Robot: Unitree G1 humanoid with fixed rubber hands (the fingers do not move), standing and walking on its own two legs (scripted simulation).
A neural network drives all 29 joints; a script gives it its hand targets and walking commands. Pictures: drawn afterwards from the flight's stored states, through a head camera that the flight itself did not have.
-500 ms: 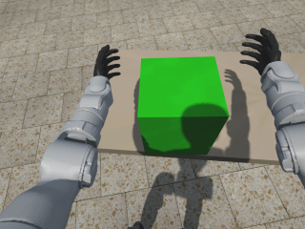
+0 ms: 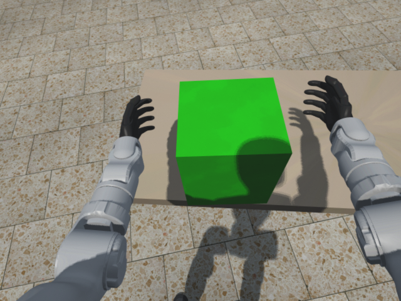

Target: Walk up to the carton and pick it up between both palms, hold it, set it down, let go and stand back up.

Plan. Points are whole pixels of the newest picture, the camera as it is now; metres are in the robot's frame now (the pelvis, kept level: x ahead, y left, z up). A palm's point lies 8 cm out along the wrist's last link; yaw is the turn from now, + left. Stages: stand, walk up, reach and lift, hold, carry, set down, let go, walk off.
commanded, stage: set down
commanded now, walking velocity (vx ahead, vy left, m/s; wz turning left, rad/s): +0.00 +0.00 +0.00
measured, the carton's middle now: (226, 147) +0.46 +0.01 -0.04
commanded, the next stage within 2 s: none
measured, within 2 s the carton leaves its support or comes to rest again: neither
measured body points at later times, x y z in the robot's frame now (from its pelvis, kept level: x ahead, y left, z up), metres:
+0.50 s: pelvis +0.00 +0.00 +0.00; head +0.06 +0.00 +0.45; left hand +0.37 +0.20 +0.02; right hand +0.41 -0.22 +0.04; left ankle +0.02 +0.15 -0.73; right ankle +0.02 -0.09 -0.73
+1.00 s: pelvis +0.01 +0.01 +0.00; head +0.06 +0.02 +0.44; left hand +0.31 +0.20 -0.03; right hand +0.33 -0.23 -0.02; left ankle +0.02 +0.15 -0.73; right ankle +0.02 -0.09 -0.73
